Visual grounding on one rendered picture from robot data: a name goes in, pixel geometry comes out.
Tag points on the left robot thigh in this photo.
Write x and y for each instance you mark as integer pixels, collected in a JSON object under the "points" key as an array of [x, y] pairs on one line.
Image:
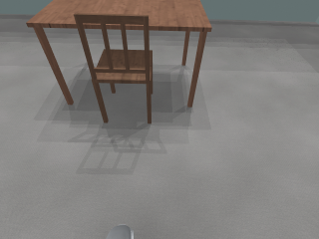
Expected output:
{"points": [[121, 232]]}

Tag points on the chair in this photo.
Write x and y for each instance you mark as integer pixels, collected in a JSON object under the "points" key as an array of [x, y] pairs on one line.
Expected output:
{"points": [[118, 66]]}

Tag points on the table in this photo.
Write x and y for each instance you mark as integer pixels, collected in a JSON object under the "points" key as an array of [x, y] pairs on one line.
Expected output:
{"points": [[164, 15]]}

